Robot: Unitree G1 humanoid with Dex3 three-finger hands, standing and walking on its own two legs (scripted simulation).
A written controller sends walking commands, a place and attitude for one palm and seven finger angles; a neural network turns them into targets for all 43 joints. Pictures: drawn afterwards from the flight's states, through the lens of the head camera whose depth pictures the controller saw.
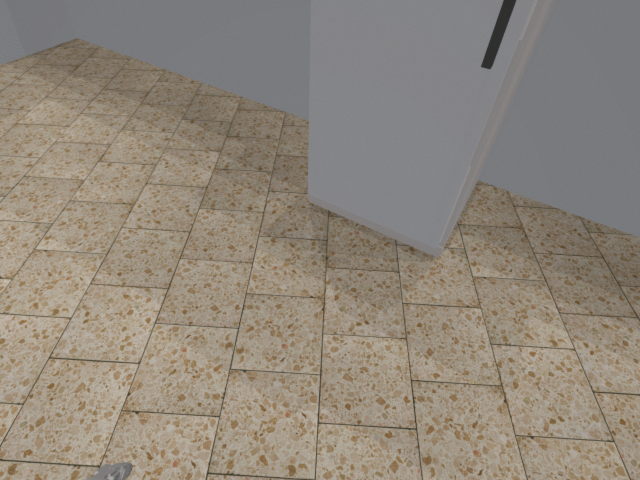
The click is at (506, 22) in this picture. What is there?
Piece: fridge door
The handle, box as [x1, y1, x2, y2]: [481, 0, 515, 68]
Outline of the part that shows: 515,0 503,1 481,65 483,67 490,68 492,65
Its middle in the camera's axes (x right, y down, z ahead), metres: +0.44 -0.59 +0.84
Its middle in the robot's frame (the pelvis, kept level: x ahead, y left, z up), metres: +1.08 -0.37 +0.27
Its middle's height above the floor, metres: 1.04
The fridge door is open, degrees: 0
